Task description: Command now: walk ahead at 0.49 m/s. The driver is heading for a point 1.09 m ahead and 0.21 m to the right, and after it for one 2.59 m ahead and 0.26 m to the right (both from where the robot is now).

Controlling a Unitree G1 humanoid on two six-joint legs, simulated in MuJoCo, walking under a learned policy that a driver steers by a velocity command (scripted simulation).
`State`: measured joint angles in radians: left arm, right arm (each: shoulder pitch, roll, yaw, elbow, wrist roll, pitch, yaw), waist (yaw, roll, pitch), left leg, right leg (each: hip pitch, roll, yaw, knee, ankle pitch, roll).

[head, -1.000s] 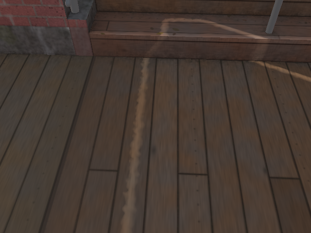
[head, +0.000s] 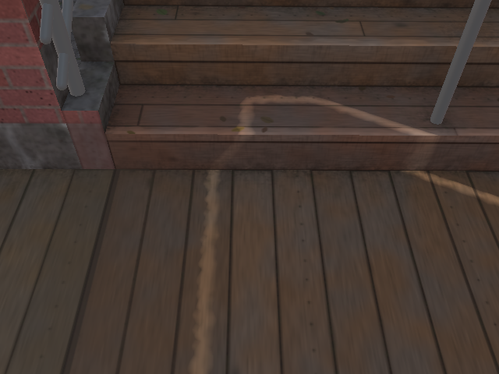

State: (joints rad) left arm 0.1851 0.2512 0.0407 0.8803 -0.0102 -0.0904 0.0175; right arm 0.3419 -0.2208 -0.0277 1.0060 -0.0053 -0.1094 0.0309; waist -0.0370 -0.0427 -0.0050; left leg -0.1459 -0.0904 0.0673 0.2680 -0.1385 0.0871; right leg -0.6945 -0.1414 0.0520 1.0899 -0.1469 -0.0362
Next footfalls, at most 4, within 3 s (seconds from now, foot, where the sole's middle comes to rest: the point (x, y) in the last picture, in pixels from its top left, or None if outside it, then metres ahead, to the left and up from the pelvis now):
0.28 right None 0.34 -0.16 -0.78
0.84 left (221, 329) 0.65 0.08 -0.78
1.38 right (290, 252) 0.90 -0.14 -0.78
1.92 left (233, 234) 0.98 0.04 -0.78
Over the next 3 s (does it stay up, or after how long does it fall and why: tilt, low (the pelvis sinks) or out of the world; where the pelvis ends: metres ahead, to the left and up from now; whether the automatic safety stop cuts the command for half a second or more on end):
stays up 0.90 -0.13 0.00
